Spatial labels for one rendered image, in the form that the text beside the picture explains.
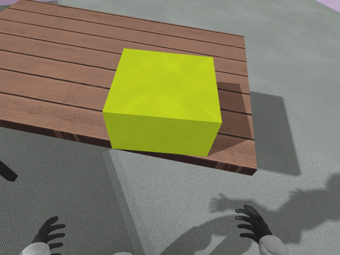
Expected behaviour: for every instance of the robot left forearm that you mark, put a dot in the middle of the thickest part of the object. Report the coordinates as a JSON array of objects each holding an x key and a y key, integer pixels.
[{"x": 38, "y": 248}]

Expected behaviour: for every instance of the table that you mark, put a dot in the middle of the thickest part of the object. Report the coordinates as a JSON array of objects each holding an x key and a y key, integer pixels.
[{"x": 57, "y": 65}]

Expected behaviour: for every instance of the left robot hand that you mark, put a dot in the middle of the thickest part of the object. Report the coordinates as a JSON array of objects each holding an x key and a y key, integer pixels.
[{"x": 43, "y": 232}]

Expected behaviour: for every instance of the carton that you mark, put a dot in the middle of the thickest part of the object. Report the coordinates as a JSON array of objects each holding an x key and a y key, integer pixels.
[{"x": 163, "y": 102}]

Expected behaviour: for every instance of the right robot hand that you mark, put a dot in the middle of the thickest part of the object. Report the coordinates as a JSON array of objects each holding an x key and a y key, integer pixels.
[{"x": 258, "y": 226}]

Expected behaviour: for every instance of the robot right forearm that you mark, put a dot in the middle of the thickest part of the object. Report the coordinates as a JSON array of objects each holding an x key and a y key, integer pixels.
[{"x": 272, "y": 245}]

